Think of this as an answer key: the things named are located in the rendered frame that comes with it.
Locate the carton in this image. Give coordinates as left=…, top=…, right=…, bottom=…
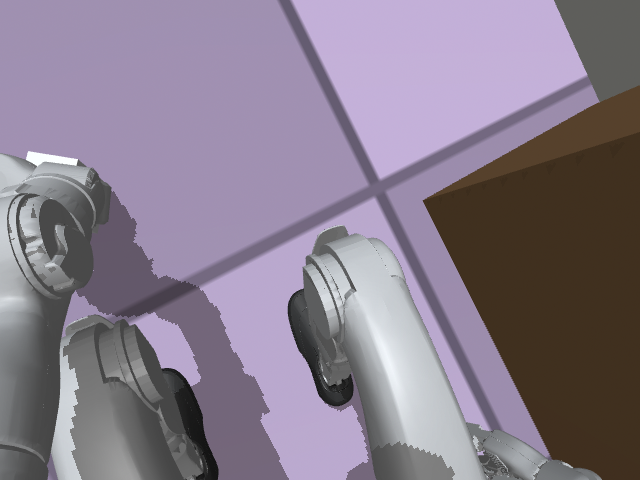
left=26, top=151, right=104, bottom=234

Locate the right robot hand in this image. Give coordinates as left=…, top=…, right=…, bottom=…
left=466, top=422, right=550, bottom=480

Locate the right robot foot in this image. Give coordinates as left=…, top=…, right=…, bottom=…
left=288, top=289, right=354, bottom=406

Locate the left robot foot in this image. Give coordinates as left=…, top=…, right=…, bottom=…
left=162, top=368, right=219, bottom=480

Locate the right robot arm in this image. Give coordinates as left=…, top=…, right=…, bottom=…
left=536, top=460, right=602, bottom=480

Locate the left robot hand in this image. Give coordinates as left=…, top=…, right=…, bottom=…
left=0, top=153, right=37, bottom=191

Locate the left robot arm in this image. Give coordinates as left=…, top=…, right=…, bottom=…
left=0, top=162, right=111, bottom=480

